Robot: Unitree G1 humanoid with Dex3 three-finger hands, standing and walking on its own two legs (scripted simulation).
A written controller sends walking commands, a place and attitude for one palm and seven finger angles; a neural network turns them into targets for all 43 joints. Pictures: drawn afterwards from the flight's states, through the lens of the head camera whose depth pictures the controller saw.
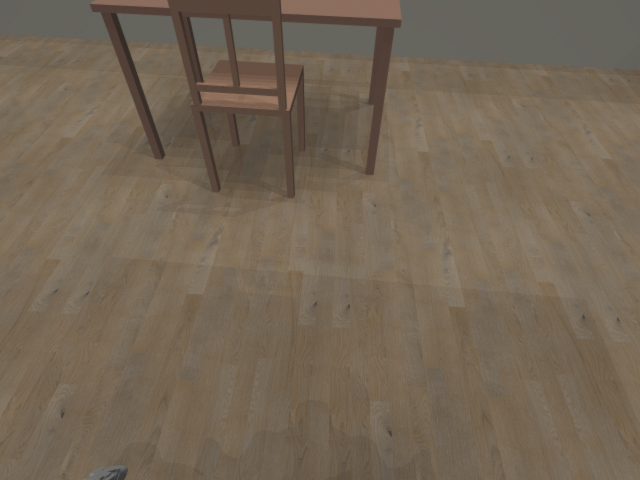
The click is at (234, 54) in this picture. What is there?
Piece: chair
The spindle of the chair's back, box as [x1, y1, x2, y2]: [222, 14, 239, 86]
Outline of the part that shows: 222,14 233,85 239,86 229,14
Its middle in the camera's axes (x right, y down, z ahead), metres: -0.32 -0.67 +1.38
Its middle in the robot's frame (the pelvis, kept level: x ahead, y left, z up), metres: +1.45 +0.40 -0.10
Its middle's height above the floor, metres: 0.67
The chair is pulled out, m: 0.00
